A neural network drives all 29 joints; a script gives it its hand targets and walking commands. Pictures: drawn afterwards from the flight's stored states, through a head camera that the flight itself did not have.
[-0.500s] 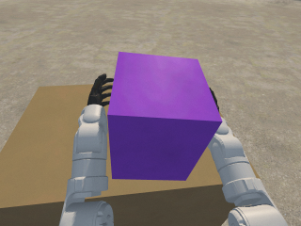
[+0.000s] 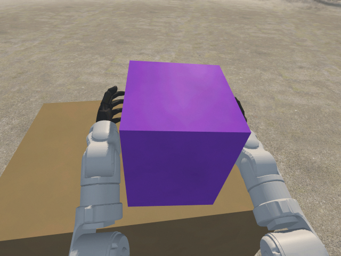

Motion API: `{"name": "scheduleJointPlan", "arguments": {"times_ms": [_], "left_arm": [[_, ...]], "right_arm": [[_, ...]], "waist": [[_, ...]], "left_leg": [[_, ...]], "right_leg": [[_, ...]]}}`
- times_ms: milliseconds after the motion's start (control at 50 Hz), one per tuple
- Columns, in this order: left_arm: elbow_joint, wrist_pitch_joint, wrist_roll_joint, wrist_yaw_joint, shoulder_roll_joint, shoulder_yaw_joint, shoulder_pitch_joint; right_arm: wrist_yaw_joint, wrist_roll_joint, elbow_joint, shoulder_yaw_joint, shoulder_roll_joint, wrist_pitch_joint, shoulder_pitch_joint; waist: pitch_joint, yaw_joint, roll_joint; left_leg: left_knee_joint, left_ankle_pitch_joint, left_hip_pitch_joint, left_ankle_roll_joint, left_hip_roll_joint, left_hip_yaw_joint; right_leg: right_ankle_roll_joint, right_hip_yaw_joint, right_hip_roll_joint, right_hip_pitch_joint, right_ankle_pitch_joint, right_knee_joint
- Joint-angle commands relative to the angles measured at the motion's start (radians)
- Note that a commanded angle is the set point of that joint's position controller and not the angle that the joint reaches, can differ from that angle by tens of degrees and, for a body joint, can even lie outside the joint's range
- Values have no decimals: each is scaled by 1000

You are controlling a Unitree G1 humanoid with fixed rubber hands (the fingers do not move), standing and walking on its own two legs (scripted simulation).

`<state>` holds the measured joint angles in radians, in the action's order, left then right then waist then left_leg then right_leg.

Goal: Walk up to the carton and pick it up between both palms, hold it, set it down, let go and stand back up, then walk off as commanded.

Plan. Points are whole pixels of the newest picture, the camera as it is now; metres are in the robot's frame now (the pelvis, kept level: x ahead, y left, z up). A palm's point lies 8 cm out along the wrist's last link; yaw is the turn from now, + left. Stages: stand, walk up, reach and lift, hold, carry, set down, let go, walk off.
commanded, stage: hold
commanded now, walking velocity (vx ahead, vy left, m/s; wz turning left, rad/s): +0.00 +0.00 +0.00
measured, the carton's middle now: (173, 136) +0.35 +0.00 +0.15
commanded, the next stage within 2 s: none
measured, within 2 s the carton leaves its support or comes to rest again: neither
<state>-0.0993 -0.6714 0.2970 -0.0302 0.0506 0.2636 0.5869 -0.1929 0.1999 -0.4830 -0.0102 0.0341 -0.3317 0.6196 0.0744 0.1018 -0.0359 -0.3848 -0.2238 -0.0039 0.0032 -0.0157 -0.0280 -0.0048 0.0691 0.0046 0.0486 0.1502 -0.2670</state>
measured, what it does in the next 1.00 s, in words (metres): stands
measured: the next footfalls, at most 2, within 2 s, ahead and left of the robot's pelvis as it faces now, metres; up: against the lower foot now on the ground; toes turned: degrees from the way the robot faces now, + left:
none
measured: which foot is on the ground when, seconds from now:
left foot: down 0.00-1.00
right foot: down 0.00-1.00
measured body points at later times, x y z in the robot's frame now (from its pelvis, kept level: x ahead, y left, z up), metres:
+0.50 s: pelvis -0.02 -0.01 +0.00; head -0.07 +0.01 +0.45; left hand +0.37 +0.14 +0.21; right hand +0.37 -0.15 +0.18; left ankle +0.00 +0.11 -0.75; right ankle +0.01 -0.12 -0.75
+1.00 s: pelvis -0.01 +0.00 +0.00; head -0.05 +0.02 +0.45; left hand +0.38 +0.15 +0.21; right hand +0.37 -0.15 +0.18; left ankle +0.00 +0.11 -0.75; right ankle +0.01 -0.12 -0.75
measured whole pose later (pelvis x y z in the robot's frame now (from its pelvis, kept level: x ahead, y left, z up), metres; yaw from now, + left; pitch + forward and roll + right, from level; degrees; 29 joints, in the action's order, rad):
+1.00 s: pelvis -0.01 +0.00 +0.00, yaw +0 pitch -9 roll -1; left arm -0.13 -0.70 0.29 -0.02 0.04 0.29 0.65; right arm -0.21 0.22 -0.52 -0.01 0.05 -0.36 0.69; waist 0.05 0.09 -0.03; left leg -0.38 -0.21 0.01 0.01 -0.02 -0.03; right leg 0.00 0.07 0.01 0.03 0.14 -0.27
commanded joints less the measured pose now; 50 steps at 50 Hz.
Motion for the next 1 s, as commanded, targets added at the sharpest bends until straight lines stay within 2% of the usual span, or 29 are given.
{"name": "scheduleJointPlan", "arguments": {"times_ms": [0, 60, 80, 100, 120, 140, 160, 180, 220, 240, 280, 340, 360, 420, 480, 500, 520, 540, 560, 580, 600, 660, 680, 740, 780, 800, 840, 860, 980], "left_arm": [[6, 39, -136, 162, 561, -522, 652], [16, 50, -148, 151, 564, -521, 655], [-19, 48, -139, 157, 558, -493, 665], [-9, 45, -150, 157, 566, -511, 663], [-57, 46, -129, 166, 543, -459, 653], [-25, 49, -148, 168, 556, -478, 675], [-46, 45, -128, 169, 538, -457, 681], [-5, 47, -146, 169, 555, -480, 708], [-54, 41, -135, 175, 545, -447, 688], [-28, 42, -139, 175, 551, -473, 704], [-51, 32, -136, 175, 538, -463, 718], [-35, 35, -137, 178, 557, -462, 732], [-62, 34, -121, 179, 539, -443, 745], [-51, 34, -130, 173, 557, -449, 760], [-82, 32, -136, 173, 562, -442, 770], [-63, 34, -139, 161, 578, -462, 781], [-124, 29, -120, 169, 562, -428, 768], [-67, 39, -133, 164, 554, -436, 785], [-41, 45, -139, 156, 565, -450, 806], [-68, 34, -131, 155, 542, -430, 800], [-22, 37, -140, 153, 559, -447, 791], [-86, 28, -124, 164, 573, -439, 749], [-113, 22, -118, 167, 551, -416, 735], [-77, 24, -123, 173, 533, -422, 728], [-46, 29, -141, 174, 539, -440, 748], [-2, 33, -140, 173, 552, -453, 748], [59, 42, -171, 162, 568, -518, 755], [69, 35, -159, 158, 558, -503, 726], [3, -4, -107, 172, 514, -450, 669]], "right_arm": [[83, 54, 243, 339, -561, 61, 828], [85, 68, 298, 366, -589, 75, 859], [80, 64, 257, 371, -578, 68, 864], [79, 77, 310, 377, -584, 74, 895], [72, 60, 223, 363, -585, 56, 854], [69, 57, 269, 362, -594, 63, 887], [71, 65, 242, 376, -599, 58, 882], [72, 57, 236, 371, -608, 55, 869], [68, 58, 229, 339, -603, 53, 874], [70, 56, 205, 343, -594, 47, 863], [68, 64, 199, 348, -609, 41, 880], [66, 61, 209, 344, -611, 34, 877], [71, 51, 158, 322, -604, 31, 876], [83, 60, 191, 324, -600, 42, 908], [81, 55, 205, 321, -619, 50, 959], [83, 67, 196, 318, -609, 48, 955], [85, 47, 152, 304, -601, 43, 951], [87, 56, 185, 331, -621, 46, 938], [92, 62, 163, 328, -611, 46, 924], [93, 65, 135, 321, -609, 36, 926], [87, 75, 201, 344, -625, 47, 938], [75, 55, 175, 315, -609, 41, 925], [75, 60, 181, 314, -602, 35, 919], [71, 69, 216, 349, -607, 31, 921], [71, 70, 188, 330, -611, 27, 895], [70, 82, 214, 348, -611, 35, 894], [62, 101, 269, 370, -610, 43, 885], [57, 121, 300, 388, -603, 39, 884], [61, 87, 213, 356, -564, 1, 824]], "waist": [[-356, 1, 84], [-445, -17, 60], [-427, -22, 68], [-463, -8, 58], [-386, -25, 20], [-426, -12, 11], [-419, -36, 10], [-454, -11, 33], [-439, -12, 32], [-432, 10, 64], [-409, -6, 55], [-403, 5, 49], [-368, -1, 68], [-398, -9, 78], [-415, -9, 41], [-414, -11, 88], [-367, -24, 73], [-414, -32, 55], [-440, -22, 82], [-411, -29, 65], [-464, -28, 63], [-414, -8, 62], [-391, -20, 59], [-409, -20, 32], [-418, 0, 36], [-465, -6, 64], [-535, 20, 97], [-495, 4, 96], [-353, -15, 81]], "left_leg": [[79, 256, 11, 48, 53, 34], [59, 308, -16, 32, 56, 28], [56, 294, -12, 44, 60, 35], [51, 314, -22, 44, 59, 35], [64, 256, 11, 30, 65, 39], [74, 242, 17, 23, 68, 39], [71, 243, 4, 15, 64, 43], [69, 256, 2, 28, 67, 42], [72, 238, 16, 25, 68, 41], [67, 255, -3, 35, 62, 35], [75, 234, 13, 32, 69, 47], [74, 236, 19, 30, 69, 40], [82, 199, 26, 30, 65, 40], [90, 177, 42, 33, 66, 47], [89, 173, 37, 22, 66, 44], [83, 183, 20, 35, 59, 43], [99, 139, 50, 28, 58, 42], [97, 161, 32, 21, 60, 50], [93, 182, 26, 31, 57, 44], [87, 212, 13, 30, 57, 47], [72, 244, 4, 31, 63, 46], [75, 230, 8, 35, 61, 43], [78, 205, 33, 31, 70, 50], [72, 225, 33, 25, 72, 45], [75, 223, 21, 27, 69, 44], [64, 290, 1, 33, 68, 45], [29, 388, -51, 55, 69, 30], [14, 423, -52, 60, 65, 30], [66, 279, 21, 39, 59, 35]], "right_leg": [[-27, 15, 63, 78, -150, 5], [-40, 6, 63, 103, -228, -5], [-35, 10, 67, 96, -206, -11], [-35, 4, 64, 120, -227, -4], [-40, 2, 59, 108, -208, 1], [-44, 3, 55, 125, -209, 7], [-44, -2, 59, 106, -188, 2], [-42, -2, 56, 124, -218, 1], [-43, -1, 61, 111, -203, 1], [-33, 6, 58, 118, -193, 0], [-44, -3, 56, 109, -169, 4], [-44, -1, 56, 98, -167, 7], [-35, 2, 55, 88, -113, 12], [-35, 1, 58, 100, -95, 6], [-35, 11, 58, 99, -82, 9], [-29, 6, 61, 83, -77, 7], [-28, 11, 57, 71, -38, 18], [-35, 4, 61, 82, -64, 12], [-30, 3, 64, 81, -69, 4], [-27, -3, 62, 83, -78, 10], [-32, 0, 60, 96, -123, 1], [-33, 2, 65, 91, -111, 12], [-36, -5, 59, 87, -106, 12], [-44, -9, 60, 125, -149, 4], [-44, -12, 59, 118, -150, 7], [-42, -1, 65, 138, -198, -4], [-37, 1, 71, 146, -268, -17], [-38, 0, 77, 141, -286, -17], [-36, -2, 67, 107, -151, -1]]}}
